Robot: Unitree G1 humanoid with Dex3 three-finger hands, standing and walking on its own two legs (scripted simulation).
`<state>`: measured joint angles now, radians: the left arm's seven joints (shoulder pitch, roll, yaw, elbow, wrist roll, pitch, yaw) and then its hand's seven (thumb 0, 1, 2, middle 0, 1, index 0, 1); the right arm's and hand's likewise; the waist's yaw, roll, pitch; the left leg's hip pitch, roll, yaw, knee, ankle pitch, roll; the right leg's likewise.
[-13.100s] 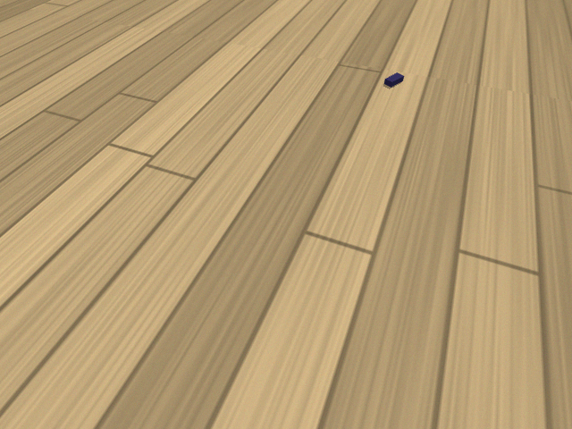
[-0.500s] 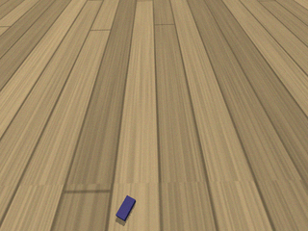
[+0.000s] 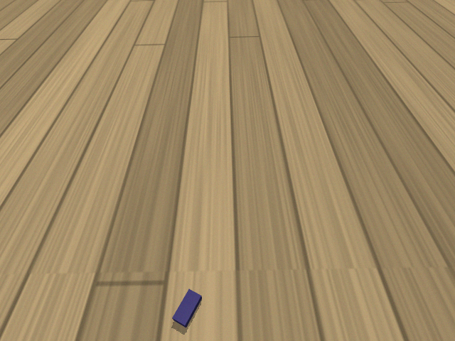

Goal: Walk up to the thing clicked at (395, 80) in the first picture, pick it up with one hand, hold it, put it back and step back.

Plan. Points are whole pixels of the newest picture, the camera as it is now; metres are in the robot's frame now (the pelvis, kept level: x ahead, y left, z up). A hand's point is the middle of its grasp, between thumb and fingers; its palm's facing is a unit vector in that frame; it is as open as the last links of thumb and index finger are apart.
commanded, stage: stand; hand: left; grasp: from above
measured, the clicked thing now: (187, 307) +0.40 +0.19 -0.77
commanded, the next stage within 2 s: rise first in 0.56 s
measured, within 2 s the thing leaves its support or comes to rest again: neither
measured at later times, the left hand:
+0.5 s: hand out of the picture +0.07 +0.25 -0.16, palm faces -0.04 -0.94 -0.34, open 7.4 cm
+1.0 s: hand out of the picture +0.14 +0.25 -0.18, palm faces -0.05 -0.91 -0.42, open 10.6 cm
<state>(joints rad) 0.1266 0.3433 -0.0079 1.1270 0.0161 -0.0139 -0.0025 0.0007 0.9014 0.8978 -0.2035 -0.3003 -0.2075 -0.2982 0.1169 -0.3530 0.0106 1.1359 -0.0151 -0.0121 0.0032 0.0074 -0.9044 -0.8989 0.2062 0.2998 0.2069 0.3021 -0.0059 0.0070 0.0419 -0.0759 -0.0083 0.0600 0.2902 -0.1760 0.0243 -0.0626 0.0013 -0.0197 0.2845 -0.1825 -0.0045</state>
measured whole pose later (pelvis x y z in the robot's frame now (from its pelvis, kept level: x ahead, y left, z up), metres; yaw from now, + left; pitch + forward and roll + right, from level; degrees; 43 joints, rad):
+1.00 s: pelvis -0.02 +0.00 -0.03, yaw +1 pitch +9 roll -1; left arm -0.03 0.32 0.12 0.97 0.16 0.08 0.04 0.00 0.18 0.91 -0.17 -0.81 -0.16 -0.81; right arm 0.27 -0.25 -0.01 0.73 0.03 -0.04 -0.01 0.01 -0.87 -0.89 0.21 0.30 0.21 0.30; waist -0.03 0.01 -0.04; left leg -0.54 0.01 0.04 0.72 -0.34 0.03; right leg -0.51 0.00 -0.04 0.69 -0.34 -0.01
